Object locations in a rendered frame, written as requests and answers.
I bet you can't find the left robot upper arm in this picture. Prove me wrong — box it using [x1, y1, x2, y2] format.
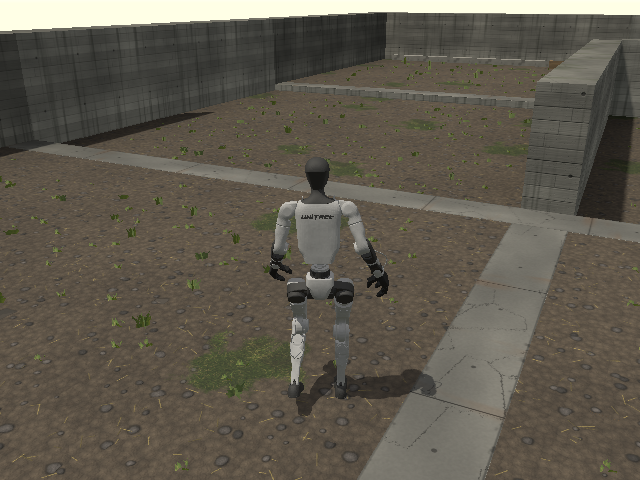
[273, 201, 298, 255]

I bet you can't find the robot right forearm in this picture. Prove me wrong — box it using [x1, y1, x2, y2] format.
[361, 239, 384, 278]

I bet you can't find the left robot hand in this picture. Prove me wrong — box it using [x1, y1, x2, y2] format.
[269, 264, 292, 281]

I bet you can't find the right robot upper arm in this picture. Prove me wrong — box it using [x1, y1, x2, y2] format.
[338, 200, 370, 255]

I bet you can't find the robot left forearm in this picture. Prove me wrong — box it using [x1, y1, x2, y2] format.
[270, 240, 284, 269]

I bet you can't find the right robot hand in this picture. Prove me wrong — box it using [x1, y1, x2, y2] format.
[367, 271, 389, 297]

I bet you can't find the robot head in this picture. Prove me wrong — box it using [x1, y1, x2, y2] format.
[301, 157, 335, 204]

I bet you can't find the robot right thigh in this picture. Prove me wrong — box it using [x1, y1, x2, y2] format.
[333, 278, 354, 342]

